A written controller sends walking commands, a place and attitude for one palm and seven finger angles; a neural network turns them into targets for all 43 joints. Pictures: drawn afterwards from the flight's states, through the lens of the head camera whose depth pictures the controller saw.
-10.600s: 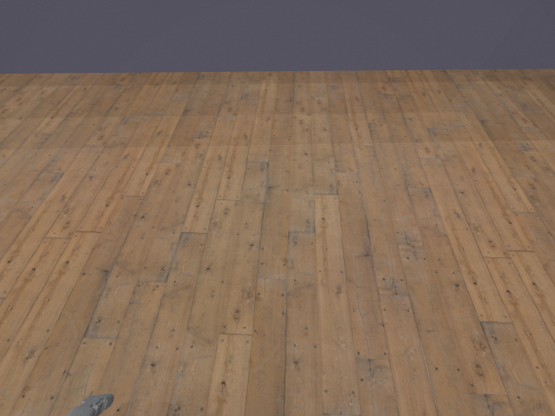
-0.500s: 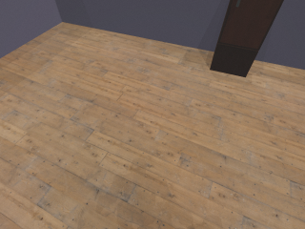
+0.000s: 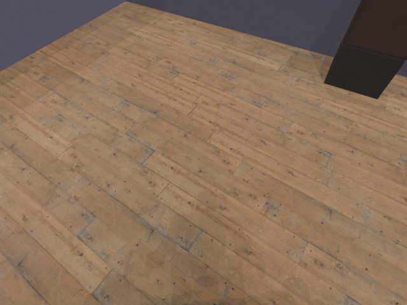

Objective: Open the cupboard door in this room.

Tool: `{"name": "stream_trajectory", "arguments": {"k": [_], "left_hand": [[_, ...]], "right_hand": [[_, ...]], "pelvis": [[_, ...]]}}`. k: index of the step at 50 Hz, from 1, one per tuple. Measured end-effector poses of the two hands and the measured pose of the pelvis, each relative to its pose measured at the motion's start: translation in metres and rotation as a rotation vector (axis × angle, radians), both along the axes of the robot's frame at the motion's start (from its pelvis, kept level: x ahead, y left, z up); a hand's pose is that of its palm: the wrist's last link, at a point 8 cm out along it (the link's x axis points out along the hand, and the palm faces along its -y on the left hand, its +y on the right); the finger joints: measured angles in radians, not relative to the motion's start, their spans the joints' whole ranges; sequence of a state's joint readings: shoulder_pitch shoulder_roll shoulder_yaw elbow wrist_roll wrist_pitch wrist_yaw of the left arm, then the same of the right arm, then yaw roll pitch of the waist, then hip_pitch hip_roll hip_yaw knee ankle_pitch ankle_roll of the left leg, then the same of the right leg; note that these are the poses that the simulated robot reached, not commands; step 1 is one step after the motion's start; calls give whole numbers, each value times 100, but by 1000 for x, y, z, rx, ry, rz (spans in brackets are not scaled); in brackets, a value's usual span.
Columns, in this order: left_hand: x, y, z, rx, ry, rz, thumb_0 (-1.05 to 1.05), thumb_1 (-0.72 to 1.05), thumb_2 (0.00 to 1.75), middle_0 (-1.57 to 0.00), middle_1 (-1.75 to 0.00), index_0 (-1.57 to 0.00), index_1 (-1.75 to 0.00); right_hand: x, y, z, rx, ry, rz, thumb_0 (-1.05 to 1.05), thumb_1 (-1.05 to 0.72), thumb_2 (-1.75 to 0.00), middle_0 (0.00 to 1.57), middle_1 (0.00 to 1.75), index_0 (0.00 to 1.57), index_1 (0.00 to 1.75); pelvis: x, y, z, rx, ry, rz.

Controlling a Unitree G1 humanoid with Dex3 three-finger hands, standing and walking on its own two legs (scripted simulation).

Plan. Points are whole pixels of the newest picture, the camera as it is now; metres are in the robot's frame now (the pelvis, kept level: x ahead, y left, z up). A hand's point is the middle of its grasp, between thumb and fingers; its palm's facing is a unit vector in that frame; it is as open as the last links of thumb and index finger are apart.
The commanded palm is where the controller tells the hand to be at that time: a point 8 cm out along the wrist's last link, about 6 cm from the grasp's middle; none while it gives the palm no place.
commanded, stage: turn or walk to find it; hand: left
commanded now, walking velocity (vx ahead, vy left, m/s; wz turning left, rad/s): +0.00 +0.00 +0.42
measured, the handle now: out of the picture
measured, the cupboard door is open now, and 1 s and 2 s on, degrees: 0 0 0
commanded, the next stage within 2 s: stand and wait in 0.02 s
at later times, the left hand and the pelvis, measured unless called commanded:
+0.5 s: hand out of the picture +0.05 +0.16 -0.15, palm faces +0.12 -0.96 -0.27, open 7.4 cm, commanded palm none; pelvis +0.00 -0.04 +0.01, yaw +7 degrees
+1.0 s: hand out of the picture -0.06 +0.22 -0.16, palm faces +0.34 -0.91 -0.24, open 7.4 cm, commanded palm none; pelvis -0.04 +0.00 +0.01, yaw +17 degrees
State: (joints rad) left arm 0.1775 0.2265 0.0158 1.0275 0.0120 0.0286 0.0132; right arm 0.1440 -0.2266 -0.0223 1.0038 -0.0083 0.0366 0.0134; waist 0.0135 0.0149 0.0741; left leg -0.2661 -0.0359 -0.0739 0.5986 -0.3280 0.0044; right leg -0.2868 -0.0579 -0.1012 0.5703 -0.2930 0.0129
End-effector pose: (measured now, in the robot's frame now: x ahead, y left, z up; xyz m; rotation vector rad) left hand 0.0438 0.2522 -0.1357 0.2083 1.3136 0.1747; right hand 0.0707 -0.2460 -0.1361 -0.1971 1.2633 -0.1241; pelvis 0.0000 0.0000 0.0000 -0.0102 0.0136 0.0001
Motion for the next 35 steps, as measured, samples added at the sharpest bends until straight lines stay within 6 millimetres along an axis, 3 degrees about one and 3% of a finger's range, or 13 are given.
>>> {"name": "stream_trajectory", "arguments": {"k": [5,10,17,21,28,35], "left_hand": [[-10,5,-10,-18,6,39,1,90,90,-20,-30,-20,-29],[-5,4,1,-4,-9,56,1,90,90,-20,-30,-20,-29],[8,-17,14,20,-73,45,1,90,90,-20,-30,-20,-29],[3,-34,19,35,-81,45,1,90,90,-20,-30,-20,-29],[-22,-50,20,11,-85,113,1,90,90,-20,-30,-20,-29],[-69,-39,3,-22,-34,202,1,90,90,-21,-30,-20,-30]], "right_hand": [[3,10,3,-15,-9,23,1,-90,-90,20,30,20,30],[-7,10,11,-21,14,32,1,-90,-90,20,30,20,30],[-26,-14,2,-3,63,10,1,-90,-90,20,30,20,30],[-33,-32,-8,14,70,-18,1,-90,-90,20,30,20,30],[-29,-44,-3,1,108,32,1,-91,-90,20,30,20,30],[-7,-26,5,-30,87,124,1,-91,-90,19,30,20,30]], "pelvis": [[-1,6,-3,8,-5,17],[-1,0,7,-1,4,50],[1,-22,8,19,-3,61],[2,-34,6,20,-26,82],[-6,-41,10,40,-42,143],[-19,-29,6,24,-34,209]]}}
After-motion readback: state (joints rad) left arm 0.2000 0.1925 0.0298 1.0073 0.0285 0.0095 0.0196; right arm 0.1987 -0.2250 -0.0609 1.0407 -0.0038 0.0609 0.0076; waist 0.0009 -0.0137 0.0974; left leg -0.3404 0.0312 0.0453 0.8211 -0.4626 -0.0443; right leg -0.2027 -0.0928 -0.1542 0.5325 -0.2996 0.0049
